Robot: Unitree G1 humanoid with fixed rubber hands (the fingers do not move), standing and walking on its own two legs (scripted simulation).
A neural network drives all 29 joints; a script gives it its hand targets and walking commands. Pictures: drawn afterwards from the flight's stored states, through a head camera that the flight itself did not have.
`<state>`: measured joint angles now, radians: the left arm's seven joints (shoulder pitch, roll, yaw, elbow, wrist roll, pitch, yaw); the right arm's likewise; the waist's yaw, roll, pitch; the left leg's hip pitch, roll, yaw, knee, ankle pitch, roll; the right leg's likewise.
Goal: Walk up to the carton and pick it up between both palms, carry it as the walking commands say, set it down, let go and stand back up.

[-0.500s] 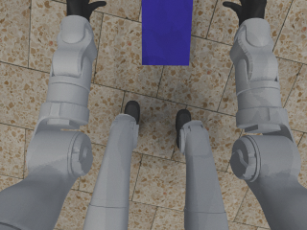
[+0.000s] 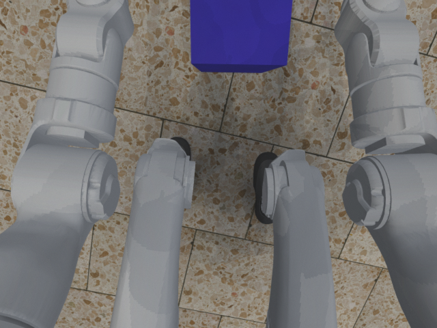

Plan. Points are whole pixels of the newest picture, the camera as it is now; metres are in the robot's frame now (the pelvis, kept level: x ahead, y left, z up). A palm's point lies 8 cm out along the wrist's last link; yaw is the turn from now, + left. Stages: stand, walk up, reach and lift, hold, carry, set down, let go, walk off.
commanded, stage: reach and lift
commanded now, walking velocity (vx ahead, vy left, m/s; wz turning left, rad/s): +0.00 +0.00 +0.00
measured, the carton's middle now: out of the picture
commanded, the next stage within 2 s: none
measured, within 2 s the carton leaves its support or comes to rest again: neither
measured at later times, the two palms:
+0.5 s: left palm (134, 5) +0.54 +0.19 -0.30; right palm (316, 10) +0.55 -0.12 -0.30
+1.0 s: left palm (134, 4) +0.54 +0.19 -0.32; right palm (318, 8) +0.56 -0.13 -0.31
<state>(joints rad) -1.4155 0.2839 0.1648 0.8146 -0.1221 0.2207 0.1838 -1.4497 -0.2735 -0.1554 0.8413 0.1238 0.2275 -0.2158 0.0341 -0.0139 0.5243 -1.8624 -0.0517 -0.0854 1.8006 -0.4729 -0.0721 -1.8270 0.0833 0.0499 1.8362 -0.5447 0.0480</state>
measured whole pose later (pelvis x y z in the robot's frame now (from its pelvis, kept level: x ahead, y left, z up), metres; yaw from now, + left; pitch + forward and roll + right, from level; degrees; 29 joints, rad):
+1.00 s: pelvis +0.02 +0.00 -0.12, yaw +0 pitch +32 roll +1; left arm -1.44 0.35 0.07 1.10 -0.25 0.04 0.12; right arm -1.47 -0.30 -0.02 1.04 0.21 0.06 -0.17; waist 0.04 -0.01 0.52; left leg -2.18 -0.05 -0.06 2.21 -0.58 -0.09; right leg -2.16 0.11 0.06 2.26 -0.65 0.07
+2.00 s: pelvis +0.03 +0.00 -0.12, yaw -3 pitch +36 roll +0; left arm -1.35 0.12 0.32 1.00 0.02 0.17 0.14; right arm -1.37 -0.14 -0.21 1.04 0.01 0.16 -0.21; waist 0.08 -0.02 0.34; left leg -2.21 -0.10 -0.10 2.24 -0.65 -0.12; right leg -2.20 0.16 0.07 2.27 -0.69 0.09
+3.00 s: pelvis +0.00 +0.01 -0.06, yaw -3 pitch +28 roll +1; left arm -1.33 0.07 0.38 0.59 0.03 0.37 0.18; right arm -1.39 -0.06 -0.32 0.66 -0.05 0.36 -0.21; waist 0.05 -0.03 0.53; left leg -1.95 -0.13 -0.12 2.03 -0.57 -0.14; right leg -1.95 0.18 0.10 2.06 -0.60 0.10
